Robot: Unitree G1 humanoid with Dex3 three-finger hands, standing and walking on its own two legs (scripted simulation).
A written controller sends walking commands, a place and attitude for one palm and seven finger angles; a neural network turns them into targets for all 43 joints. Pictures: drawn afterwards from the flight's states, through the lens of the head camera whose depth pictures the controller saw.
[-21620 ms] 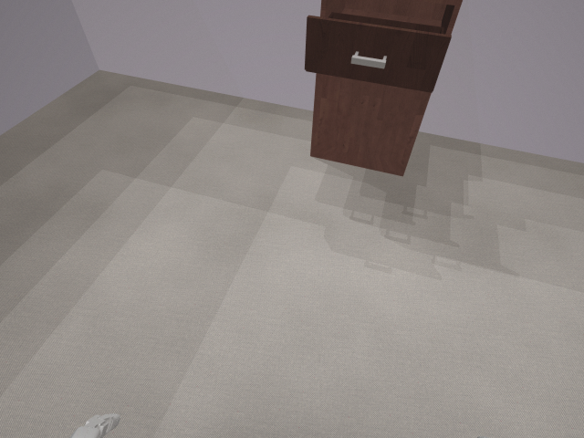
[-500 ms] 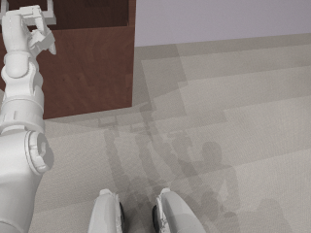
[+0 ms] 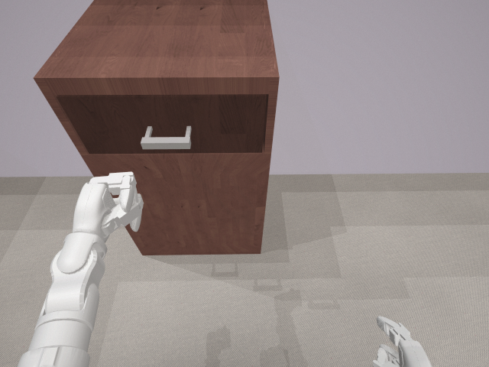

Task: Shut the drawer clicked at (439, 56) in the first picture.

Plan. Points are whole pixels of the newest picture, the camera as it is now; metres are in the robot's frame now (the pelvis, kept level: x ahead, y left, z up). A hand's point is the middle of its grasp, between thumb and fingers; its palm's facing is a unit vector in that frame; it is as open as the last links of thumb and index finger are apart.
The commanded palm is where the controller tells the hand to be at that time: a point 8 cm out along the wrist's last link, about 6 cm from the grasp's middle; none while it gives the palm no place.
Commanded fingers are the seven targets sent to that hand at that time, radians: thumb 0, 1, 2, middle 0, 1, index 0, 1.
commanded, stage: draw the hand back to the body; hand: left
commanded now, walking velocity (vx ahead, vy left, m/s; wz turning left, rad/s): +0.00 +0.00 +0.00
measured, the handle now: (167, 136) +0.61 +0.20 -0.01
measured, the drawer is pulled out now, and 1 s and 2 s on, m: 0.00 0.00 0.00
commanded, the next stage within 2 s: step back with the hand held close in 0.84 s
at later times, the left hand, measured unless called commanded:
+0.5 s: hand (36, 277) +0.20 +0.23 +0.17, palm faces +0.31 -0.90 -0.31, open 3.3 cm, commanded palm +0.15 +0.27 +0.19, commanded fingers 0.00 0.90 0.90 -1.40 -1.60 -1.40 -1.60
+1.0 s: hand out of the picture +0.16 +0.23 +0.20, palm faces +0.40 -0.84 -0.37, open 3.3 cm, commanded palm +0.11 +0.28 +0.22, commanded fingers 0.00 0.90 0.90 -1.40 -1.60 -1.40 -1.60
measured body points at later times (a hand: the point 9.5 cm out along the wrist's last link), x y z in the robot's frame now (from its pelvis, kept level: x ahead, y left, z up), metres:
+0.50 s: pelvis -0.03 +0.00 +0.04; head -0.04 -0.02 +0.49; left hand +0.18 +0.28 +0.19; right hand +0.16 -0.21 -0.05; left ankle +0.00 +0.11 -0.70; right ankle -0.06 -0.11 -0.70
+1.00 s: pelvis -0.02 -0.01 +0.04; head -0.03 -0.03 +0.49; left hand +0.14 +0.28 +0.22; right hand +0.18 -0.22 -0.04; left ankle +0.00 +0.11 -0.70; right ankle -0.06 -0.11 -0.70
